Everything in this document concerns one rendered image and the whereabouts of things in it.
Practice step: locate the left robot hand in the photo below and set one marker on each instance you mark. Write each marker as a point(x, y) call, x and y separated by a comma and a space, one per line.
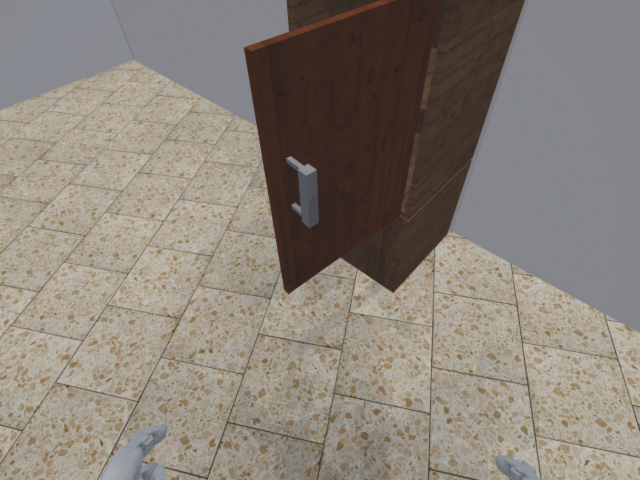
point(126, 463)

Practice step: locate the cupboard door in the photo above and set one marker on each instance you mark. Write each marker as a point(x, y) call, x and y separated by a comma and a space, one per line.
point(342, 95)

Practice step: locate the right robot hand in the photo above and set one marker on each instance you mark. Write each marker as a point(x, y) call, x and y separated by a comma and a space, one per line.
point(516, 470)

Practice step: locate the handle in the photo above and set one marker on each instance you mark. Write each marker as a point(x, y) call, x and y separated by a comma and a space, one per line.
point(308, 188)

